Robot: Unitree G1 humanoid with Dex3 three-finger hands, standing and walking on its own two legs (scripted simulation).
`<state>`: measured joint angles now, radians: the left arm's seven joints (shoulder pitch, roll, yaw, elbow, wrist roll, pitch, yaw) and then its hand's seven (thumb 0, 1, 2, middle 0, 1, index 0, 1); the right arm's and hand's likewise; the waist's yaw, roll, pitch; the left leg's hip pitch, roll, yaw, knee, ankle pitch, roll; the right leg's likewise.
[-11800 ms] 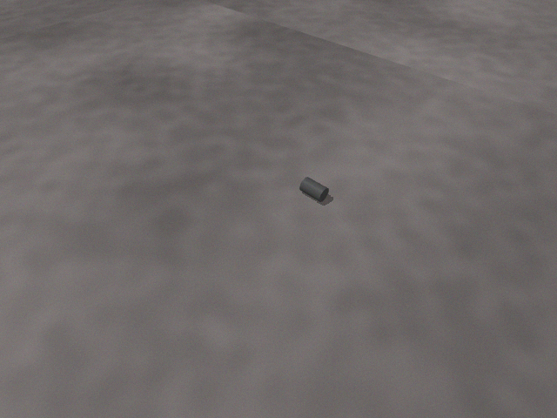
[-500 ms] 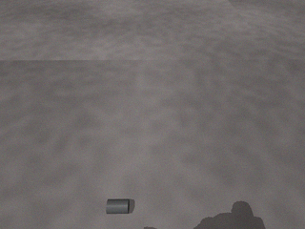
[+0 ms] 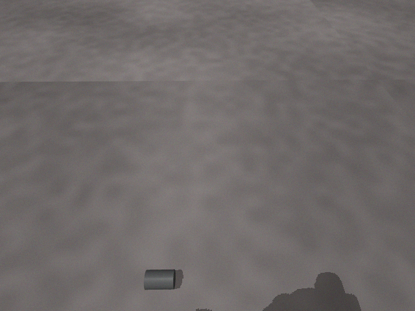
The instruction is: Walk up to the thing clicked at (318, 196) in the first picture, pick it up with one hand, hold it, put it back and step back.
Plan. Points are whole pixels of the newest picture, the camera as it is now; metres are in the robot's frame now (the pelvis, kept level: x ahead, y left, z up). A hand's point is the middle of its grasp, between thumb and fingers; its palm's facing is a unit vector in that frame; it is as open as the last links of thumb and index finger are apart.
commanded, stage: stand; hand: left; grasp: from above
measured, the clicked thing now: (160, 279) +0.40 +0.24 -0.74
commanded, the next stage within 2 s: rise first in 0.14 s
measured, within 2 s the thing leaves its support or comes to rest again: neither
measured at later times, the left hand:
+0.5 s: hand out of the picture +0.15 +0.25 -0.17, palm faces -0.02 -0.94 -0.34, open 9.3 cm
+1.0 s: hand out of the picture +0.12 +0.26 -0.24, palm faces -0.16 -0.88 -0.44, open 14.2 cm
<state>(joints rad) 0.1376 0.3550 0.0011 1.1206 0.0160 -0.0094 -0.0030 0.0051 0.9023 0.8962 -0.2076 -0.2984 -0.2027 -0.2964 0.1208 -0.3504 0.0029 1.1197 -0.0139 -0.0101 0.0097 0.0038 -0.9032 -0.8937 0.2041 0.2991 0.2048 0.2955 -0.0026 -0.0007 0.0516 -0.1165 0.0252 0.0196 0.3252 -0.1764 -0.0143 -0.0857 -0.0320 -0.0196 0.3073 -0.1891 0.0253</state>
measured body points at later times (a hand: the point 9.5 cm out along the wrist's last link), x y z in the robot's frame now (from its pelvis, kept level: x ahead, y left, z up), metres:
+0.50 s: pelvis -0.01 +0.00 -0.02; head +0.05 +0.01 +0.42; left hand +0.15 +0.30 -0.15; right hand +0.09 -0.27 -0.14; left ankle +0.00 +0.13 -0.75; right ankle -0.01 -0.13 -0.75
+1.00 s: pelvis -0.01 +0.01 -0.09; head +0.09 +0.03 +0.34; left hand +0.13 +0.31 -0.21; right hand +0.16 -0.24 -0.18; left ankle +0.00 +0.13 -0.75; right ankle -0.01 -0.13 -0.75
